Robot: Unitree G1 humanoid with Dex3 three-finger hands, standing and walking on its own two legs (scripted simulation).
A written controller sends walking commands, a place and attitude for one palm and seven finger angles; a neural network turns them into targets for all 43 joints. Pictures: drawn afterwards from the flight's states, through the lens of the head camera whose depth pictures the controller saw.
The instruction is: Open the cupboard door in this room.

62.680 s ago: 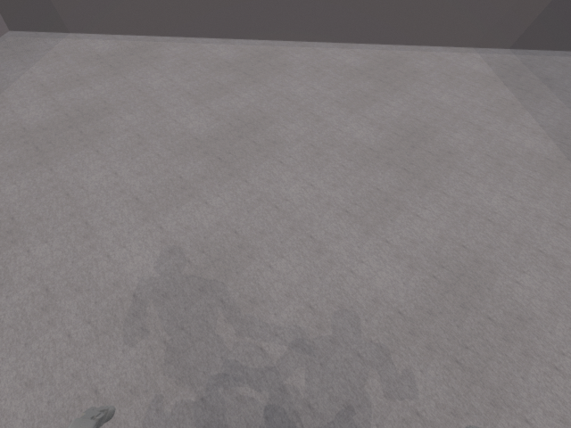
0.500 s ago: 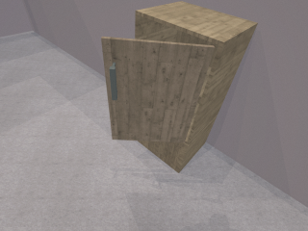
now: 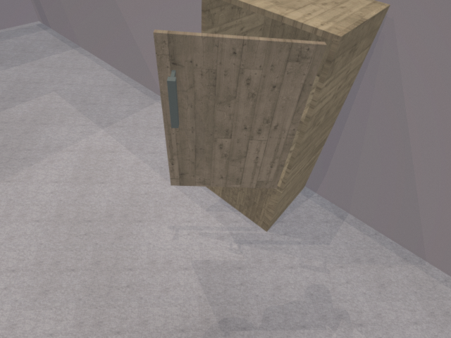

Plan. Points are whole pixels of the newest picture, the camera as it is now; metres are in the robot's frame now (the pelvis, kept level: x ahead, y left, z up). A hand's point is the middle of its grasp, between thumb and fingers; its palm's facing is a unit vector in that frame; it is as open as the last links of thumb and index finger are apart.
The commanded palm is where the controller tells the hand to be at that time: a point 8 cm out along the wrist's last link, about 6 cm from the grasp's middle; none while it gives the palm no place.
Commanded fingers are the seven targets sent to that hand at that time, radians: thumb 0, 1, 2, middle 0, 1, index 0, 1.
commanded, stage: come to a stop and stand still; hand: left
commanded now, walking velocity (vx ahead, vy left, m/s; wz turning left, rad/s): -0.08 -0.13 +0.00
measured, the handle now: (174, 99) +0.70 +0.18 +0.03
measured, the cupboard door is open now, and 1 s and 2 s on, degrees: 42 42 42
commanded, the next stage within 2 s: look again from close up in 0.92 s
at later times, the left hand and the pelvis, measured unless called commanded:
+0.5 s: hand out of the picture +0.09 +0.17 -0.16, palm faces -0.01 -0.97 -0.23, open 7.4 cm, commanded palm none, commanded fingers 0.00 0.90 0.90 -0.20 -0.30 -0.20 -0.30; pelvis +0.02 -0.01 +0.00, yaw -1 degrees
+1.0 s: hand out of the picture +0.03 +0.15 -0.17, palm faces +0.03 -0.98 -0.17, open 7.3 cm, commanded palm none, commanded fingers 0.00 0.90 0.90 -0.20 -0.30 -0.20 -0.30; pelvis +0.04 -0.02 +0.01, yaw +0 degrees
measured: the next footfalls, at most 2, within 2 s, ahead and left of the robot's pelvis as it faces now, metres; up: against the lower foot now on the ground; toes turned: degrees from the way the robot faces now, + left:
left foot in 0.02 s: +0.08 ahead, +0.10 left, +0.00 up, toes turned +4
right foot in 0.42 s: +0.05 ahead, -0.14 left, +0.00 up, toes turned -4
